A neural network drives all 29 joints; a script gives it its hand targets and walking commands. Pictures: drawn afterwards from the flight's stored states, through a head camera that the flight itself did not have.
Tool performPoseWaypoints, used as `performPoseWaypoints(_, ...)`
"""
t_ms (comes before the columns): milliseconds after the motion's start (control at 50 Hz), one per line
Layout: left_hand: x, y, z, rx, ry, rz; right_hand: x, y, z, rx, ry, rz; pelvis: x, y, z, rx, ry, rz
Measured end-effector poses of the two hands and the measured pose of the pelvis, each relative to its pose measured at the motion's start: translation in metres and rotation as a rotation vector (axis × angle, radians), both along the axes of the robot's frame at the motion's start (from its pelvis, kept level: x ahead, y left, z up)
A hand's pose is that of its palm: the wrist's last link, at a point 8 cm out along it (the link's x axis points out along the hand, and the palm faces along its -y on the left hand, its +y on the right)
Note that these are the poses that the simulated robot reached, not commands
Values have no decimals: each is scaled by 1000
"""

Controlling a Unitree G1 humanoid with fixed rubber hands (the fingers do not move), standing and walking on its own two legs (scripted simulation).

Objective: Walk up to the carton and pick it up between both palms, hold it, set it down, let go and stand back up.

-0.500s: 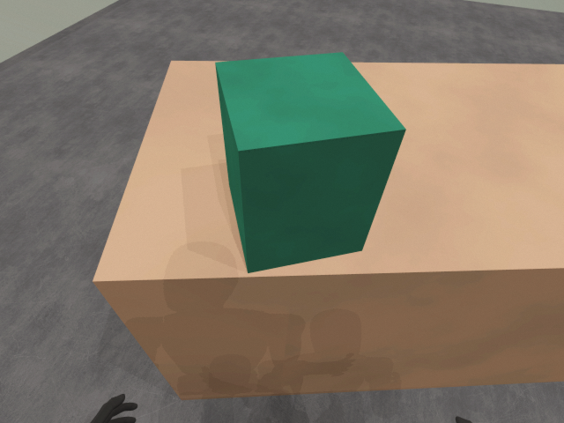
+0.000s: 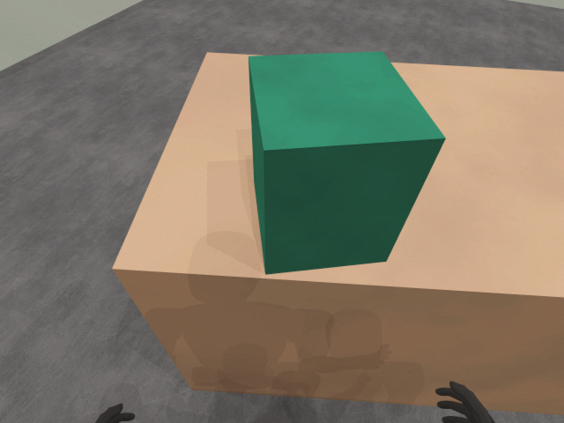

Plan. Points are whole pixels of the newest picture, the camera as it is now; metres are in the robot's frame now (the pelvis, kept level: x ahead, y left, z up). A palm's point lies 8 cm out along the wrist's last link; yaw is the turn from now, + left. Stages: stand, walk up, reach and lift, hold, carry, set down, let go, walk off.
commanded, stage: walk up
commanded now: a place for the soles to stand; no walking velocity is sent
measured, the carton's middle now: (322, 166) +0.46 -0.05 +0.12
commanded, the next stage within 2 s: reach and lift in 1.38 s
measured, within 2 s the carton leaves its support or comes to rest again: neither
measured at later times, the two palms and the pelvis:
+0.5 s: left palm out of the picture +0.09 +0.28 -0.10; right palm out of the picture +0.13 -0.27 -0.08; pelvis +0.00 -0.01 +0.00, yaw +2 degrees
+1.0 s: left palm out of the picture +0.07 +0.25 -0.10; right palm out of the picture +0.15 -0.28 -0.09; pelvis +0.01 -0.03 +0.00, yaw +5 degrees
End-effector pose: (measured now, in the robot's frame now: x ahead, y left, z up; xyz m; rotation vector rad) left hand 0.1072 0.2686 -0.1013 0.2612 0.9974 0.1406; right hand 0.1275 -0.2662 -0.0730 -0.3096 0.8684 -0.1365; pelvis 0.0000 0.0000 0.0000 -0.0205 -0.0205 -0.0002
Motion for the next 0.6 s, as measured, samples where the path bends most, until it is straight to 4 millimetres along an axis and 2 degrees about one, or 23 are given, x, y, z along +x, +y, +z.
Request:
performPoseWaypoints(160,2,6,2,7,-12,17,1,1,-1,-4,15,4,0,0,0,-3,-2,11)
performPoseWaypoints(320,-13,7,2,24,6,25,1,-2,-5,-3,27,21,-1,-3,-1,-1,-8,30)
performPoseWaypoints(480,-19,9,1,15,22,52,-3,1,-5,0,47,20,-1,-4,1,-1,-5,40)
performPoseWaypoints(600,-32,4,3,24,37,60,4,-1,-6,8,45,33,1,-8,3,1,-2,48)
